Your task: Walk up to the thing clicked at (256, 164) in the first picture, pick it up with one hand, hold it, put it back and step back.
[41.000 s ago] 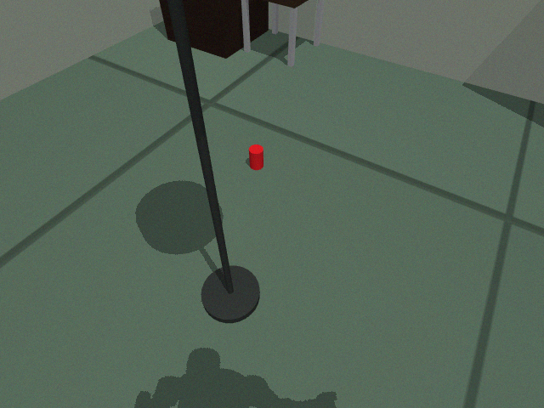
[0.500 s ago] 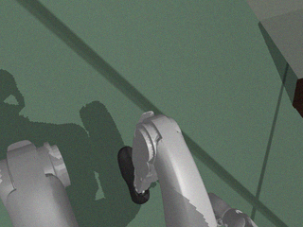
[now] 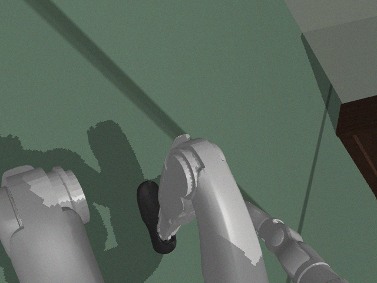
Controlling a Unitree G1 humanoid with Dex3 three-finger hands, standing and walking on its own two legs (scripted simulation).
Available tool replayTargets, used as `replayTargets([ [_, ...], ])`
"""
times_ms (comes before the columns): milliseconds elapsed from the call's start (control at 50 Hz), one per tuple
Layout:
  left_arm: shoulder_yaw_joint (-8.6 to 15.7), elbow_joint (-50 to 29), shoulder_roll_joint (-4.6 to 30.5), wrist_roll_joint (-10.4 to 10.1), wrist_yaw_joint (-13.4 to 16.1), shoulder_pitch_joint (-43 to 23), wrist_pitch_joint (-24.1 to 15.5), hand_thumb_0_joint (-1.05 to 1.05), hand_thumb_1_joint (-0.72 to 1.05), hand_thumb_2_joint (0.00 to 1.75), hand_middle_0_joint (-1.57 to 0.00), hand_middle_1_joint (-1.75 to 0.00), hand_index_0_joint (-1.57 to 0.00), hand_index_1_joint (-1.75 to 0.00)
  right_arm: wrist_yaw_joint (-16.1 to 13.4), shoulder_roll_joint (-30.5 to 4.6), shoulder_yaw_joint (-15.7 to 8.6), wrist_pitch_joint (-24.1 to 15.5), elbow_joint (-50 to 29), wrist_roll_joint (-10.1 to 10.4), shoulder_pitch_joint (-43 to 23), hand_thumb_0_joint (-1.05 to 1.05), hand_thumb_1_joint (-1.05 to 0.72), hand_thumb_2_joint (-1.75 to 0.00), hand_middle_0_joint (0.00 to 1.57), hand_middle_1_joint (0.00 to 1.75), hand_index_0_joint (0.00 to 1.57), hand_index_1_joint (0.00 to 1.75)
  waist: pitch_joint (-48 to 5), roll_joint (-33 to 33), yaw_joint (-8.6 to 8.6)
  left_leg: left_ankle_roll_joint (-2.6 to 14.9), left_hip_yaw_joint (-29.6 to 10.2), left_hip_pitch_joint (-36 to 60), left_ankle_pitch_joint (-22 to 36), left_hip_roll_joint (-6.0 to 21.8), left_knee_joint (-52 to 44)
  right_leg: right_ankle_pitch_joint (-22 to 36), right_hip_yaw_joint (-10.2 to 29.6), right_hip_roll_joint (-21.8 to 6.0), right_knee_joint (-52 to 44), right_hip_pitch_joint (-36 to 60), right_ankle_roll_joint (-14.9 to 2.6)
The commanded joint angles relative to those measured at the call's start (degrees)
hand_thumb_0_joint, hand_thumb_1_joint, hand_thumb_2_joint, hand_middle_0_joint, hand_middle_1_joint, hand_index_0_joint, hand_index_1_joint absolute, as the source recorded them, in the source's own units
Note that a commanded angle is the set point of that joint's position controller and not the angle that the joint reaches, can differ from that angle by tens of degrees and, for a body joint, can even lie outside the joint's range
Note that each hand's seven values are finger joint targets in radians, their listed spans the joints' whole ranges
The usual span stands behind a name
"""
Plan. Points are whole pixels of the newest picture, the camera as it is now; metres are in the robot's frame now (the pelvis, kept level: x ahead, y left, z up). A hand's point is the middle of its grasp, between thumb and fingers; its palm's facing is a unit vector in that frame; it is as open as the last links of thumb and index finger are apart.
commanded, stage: close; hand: left
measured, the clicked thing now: out of the picture +0.45 +0.32 -0.24
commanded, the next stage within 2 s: settle in 1.04 s
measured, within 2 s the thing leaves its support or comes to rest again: neither
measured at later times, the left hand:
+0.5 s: hand out of the picture +0.43 +0.36 -0.22, palm faces +0.17 -0.79 -0.58, open 10.0 cm
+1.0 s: hand out of the picture +0.43 +0.36 -0.22, palm faces +0.21 -0.84 -0.51, open 9.7 cm
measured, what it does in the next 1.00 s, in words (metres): stands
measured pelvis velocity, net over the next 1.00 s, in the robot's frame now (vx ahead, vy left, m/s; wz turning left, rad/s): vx -0.01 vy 0.00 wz -0.02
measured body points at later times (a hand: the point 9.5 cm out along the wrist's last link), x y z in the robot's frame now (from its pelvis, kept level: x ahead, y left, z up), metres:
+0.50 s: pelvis -0.01 +0.00 +0.00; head +0.25 +0.19 +0.31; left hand +0.42 +0.40 -0.18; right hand +0.11 -0.25 -0.04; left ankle +0.07 +0.12 -0.27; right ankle +0.14 -0.13 -0.26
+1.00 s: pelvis -0.01 +0.00 +0.00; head +0.25 +0.20 +0.31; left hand +0.41 +0.41 -0.19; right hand +0.16 -0.24 -0.04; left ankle +0.07 +0.12 -0.27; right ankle +0.14 -0.13 -0.26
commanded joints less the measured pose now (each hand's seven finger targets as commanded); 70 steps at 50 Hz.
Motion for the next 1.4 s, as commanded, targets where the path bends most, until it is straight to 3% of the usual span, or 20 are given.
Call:
replayTargets([
  [0,-3.6,-4.8,12.1,0.0,1.3,-12.3,-0.7,0.0,-0.17,0.78,-0.54,-1.04,-0.6,-0.98,-0.7,-21.0,-5.8,1.1,1.5,-0.2,9.4,0.0,-0.87,-0.88,0.2,0.3,0.2,0.3,-31.1,36.0,-8.61,-1.02,5.1,26.9,15.0,5.0,-19.5,11.6,-7.4,1.4,-8.3,11.7,-3.95],
  [100,-5.3,-3.2,10.4,-2.0,1.1,-14.9,-1.3,0.0,-0.21,0.76,-0.56,-0.99,-0.61,-0.94,-0.8,-22.1,-5.8,0.5,0.6,0.3,8.9,0.0,-0.87,-0.88,0.2,0.3,0.2,0.3,-30.3,32.5,-9.39,-1.05,2.7,25.2,9.6,4.8,-21.1,8.8,-8.2,1.3,-8.0,10.8,-3.79],
  [260,-0.7,-4.0,17.9,-1.5,3.2,-12.7,-2.4,0.0,-0.24,0.77,-0.65,-0.98,-0.69,-0.95,-0.8,-21.5,-4.3,0.3,-1.3,0.3,7.5,0.0,-0.86,-0.88,0.2,0.3,0.2,0.3,-32.1,37.3,-5.49,-1.62,3.5,27.4,10.6,5.1,-22.0,8.4,-6.7,1.3,-7.8,12.3,-4.17],
  [400,1.8,-3.1,20.2,-2.6,4.7,-10.6,-2.3,0.0,-0.19,0.74,-0.73,-0.99,-0.77,-0.96,-1.0,-22.0,-3.3,0.7,-1.3,0.0,7.8,0.0,-0.86,-0.88,0.2,0.3,0.2,0.3,-32.7,36.6,-5.84,-1.08,4.0,26.3,15.1,5.2,-20.5,11.8,-7.1,1.6,-8.3,14.9,-3.86],
  [460,1.0,-3.6,19.4,-3.2,3.7,-11.1,-2.8,0.0,-0.17,0.72,-0.79,-0.97,-0.83,-0.94,-1.4,-22.5,-3.4,0.6,-1.0,-0.4,7.9,0.0,-0.86,-0.88,0.2,0.3,0.2,0.3,-30.7,37.9,-6.98,-1.42,3.3,27.5,13.0,5.6,-21.3,10.5,-7.4,1.5,-8.0,13.9,-3.86],
  [500,0.6,-3.9,19.0,-3.7,2.6,-11.0,-3.0,0.0,-0.19,0.84,-0.78,-1.08,-0.83,-1.04,-1.7,-22.5,-3.4,0.6,-1.0,-0.6,7.4,0.0,-0.92,-0.9,0.2,0.3,0.2,0.3,-30.7,37.2,-7.18,-1.4,3.3,27.3,12.3,5.6,-21.2,10.0,-7.5,1.6,-8.2,13.9,-3.88],
  [520,0.6,-4.2,19.0,-4.4,2.1,-11.2,-3.2,0.0,-0.19,0.76,-0.7,-1.0,-0.75,-0.96,-1.8,-22.6,-3.3,0.5,-1.0,-0.6,7.5,0.0,-0.86,-0.88,0.2,0.3,0.2,0.3,-30.4,36.9,-7.41,-1.17,3.7,26.2,11.5,5.5,-20.9,9.7,-7.3,1.6,-8.5,14.8,-3.87],
  [600,-0.6,-3.5,16.8,-5.9,0.5,-11.3,-3.6,0.0,-0.18,0.72,-0.71,-1.0,-0.77,-0.96,-2.1,-23.0,-3.3,0.6,-0.1,-0.8,7.6,0.0,-0.86,-0.88,0.2,0.3,0.2,0.3,-30.0,36.4,-8.18,-1.3,3.1,26.4,12.1,5.6,-20.9,10.6,-8.1,1.6,-8.6,14.6,-3.67],
  [700,-0.6,-4.4,16.5,-7.1,-0.8,-10.7,-3.9,0.0,-0.23,0.79,-0.74,-1.08,-0.77,-1.04,-2.5,-22.4,-3.2,1.0,-0.1,-0.8,7.2,0.0,-0.9,-0.9,0.2,0.3,0.2,0.3,-30.8,35.5,-7.69,-1.3,3.6,27.4,13.6,5.6,-20.5,11.5,-7.8,1.6,-8.8,15.4,-3.77],
  [740,0.4,-5.0,17.1,-8.1,-0.9,-10.9,-4.4,0.0,-0.23,0.73,-0.73,-0.93,-0.75,-0.92,-2.6,-22.6,-3.0,1.1,0.2,-0.9,7.1,0.0,-0.86,-0.88,0.2,0.3,0.2,0.3,-32.7,35.4,-7.43,-1.23,3.5,28.3,15.7,5.7,-20.1,12.9,-7.9,1.7,-8.9,16.6,-3.73],
  [820,0.8,-4.2,17.2,-8.8,-0.7,-9.6,-4.7,0.0,-0.21,0.74,-0.76,-0.94,-0.78,-0.92,-2.7,-22.2,-2.6,1.5,0.1,-1.0,6.1,0.0,-0.86,-0.88,0.2,0.3,0.2,0.3,-31.6,35.8,-7.22,-1.35,3.3,28.8,17.9,5.8,-20.2,13.7,-7.8,1.7,-8.4,16.4,-3.87],
  [960,2.0,-4.6,19.0,-9.4,-0.8,-9.0,-5.5,0.0,-0.23,0.7,-0.77,-0.91,-0.79,-0.9,-3.0,-22.2,-2.0,2.2,-0.7,-1.5,3.8,0.0,-0.86,-0.88,0.2,0.3,0.2,0.3,-30.5,37.7,-6.47,-1.76,3.1,28.6,14.6,6.1,-21.2,10.9,-8.2,1.9,-8.4,15.1,-4.16],
  [1080,1.1,-4.3,17.2,-11.7,-2.0,-8.6,-6.1,0.0,-0.27,0.68,-0.76,-0.89,-0.78,-0.88,-3.5,-22.2,-1.9,2.2,-0.9,-1.7,2.9,0.0,-0.86,-0.88,0.2,0.3,0.2,0.3,-29.9,34.9,-7.18,-1.26,3.1,26.7,12.5,6.0,-20.4,9.9,-8.3,2.0,-8.7,15.5,-4.07],
  [1160,0.6,-4.3,16.6,-12.5,-3.0,-8.4,-6.5,0.0,-0.22,0.72,-0.79,-0.92,-0.82,-0.91,-3.9,-22.3,-1.7,2.2,-0.8,-1.8,3.0,0.0,-0.92,-0.9,0.2,0.3,0.2,0.3,-29.5,34.8,-7.4,-1.47,2.4,27.4,12.5,6.1,-20.9,10.1,-8.5,1.9,-8.4,15.1,-4.0],
  [1180,0.8,-4.4,16.9,-12.6,-3.1,-8.3,-6.6,0.0,-0.19,0.64,-0.71,-0.84,-0.74,-0.83,-3.9,-22.6,-1.6,2.5,-0.6,-1.9,3.1,0.0,-0.86,-0.88,0.2,0.3,0.2,0.3,-30.0,35.8,-7.15,-1.71,2.2,28.4,12.9,6.2,-21.3,10.1,-8.7,1.9,-8.3,15.1,-4.07],
  [1200,0.5,-4.3,16.5,-12.7,-3.3,-8.1,-6.6,0.0,-0.18,0.72,-0.79,-0.92,-0.82,-0.91,-3.9,-22.4,-1.5,2.6,-0.6,-1.8,3.2,0.0,-0.91,-0.9,0.2,0.3,0.2,0.3,-29.7,36.4,-7.19,-1.85,1.9,29.6,14.1,6.3,-21.3,10.7,-8.7,1.9,-8.1,14.4,-4.04],
  [1220,0.6,-4.2,16.3,-13.1,-3.4,-8.3,-6.7,0.0,-0.14,0.64,-0.71,-0.84,-0.74,-0.83,-3.9,-22.6,-1.5,2.6,-0.7,-1.8,3.2,0.0,-0.85,-0.88,0.2,0.3,0.2,0.3,-29.1,36.5,-7.42,-2.09,1.2,30.1,14.4,6.5,-21.9,10.6,-9.1,1.8,-7.7,13.5,-4.05],
  [1240,0.5,-3.9,16.3,-13.3,-3.5,-8.3,-6.8,0.0,-0.15,0.72,-0.79,-0.92,-0.82,-0.91,-4.0,-22.7,-1.4,2.6,-0.8,-1.9,2.7,0.0,-0.91,-0.9,0.2,0.3,0.2,0.3,-28.5,36.7,-7.4,-2.08,1.3,29.4,13.6,6.4,-21.9,10.1,-9.1,1.8,-7.7,13.7,-4.13],
  [1300,1.0,-5.1,17.0,-13.9,-3.7,-8.9,-7.2,0.0,-0.08,0.59,-0.78,-0.86,-0.81,-0.84,-4.0,-22.5,-1.2,2.8,-1.0,-1.8,2.8,0.0,-0.87,-0.89,0.2,0.3,0.2,0.3,-28.5,36.5,-7.09,-1.9,1.6,28.0,13.0,6.3,-21.7,10.1,-8.8,1.8,-7.8,14.6,-4.14],
  [1380,2.2,-7.9,18.0,-14.5,-4.3,-9.7,-7.4,0.0,-0.03,0.6,-0.84,-0.84,-0.86,-0.83,-4.0,-22.8,-1.4,3.2,-1.1,-1.8,2.9,0.0,-0.87,-0.89,0.2,0.3,0.2,0.3,-30.1,38.5,-6.64,-2.31,1.2,30.4,13.8,6.6,-22.0,10.1,-8.9,1.7,-7.4,14.1,-4.18],
])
